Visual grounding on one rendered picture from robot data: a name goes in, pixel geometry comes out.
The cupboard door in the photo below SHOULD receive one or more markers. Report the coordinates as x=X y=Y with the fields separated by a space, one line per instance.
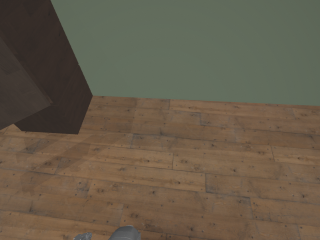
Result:
x=19 y=95

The left robot thigh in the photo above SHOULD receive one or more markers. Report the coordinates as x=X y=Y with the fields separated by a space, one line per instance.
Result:
x=126 y=233

